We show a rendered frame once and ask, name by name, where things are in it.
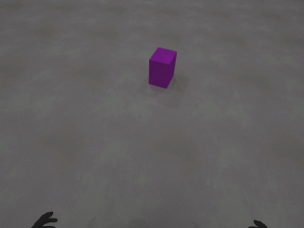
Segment carton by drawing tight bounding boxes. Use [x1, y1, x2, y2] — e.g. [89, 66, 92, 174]
[148, 47, 177, 88]

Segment robot left hand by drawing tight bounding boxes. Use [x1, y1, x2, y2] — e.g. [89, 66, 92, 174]
[31, 211, 58, 228]

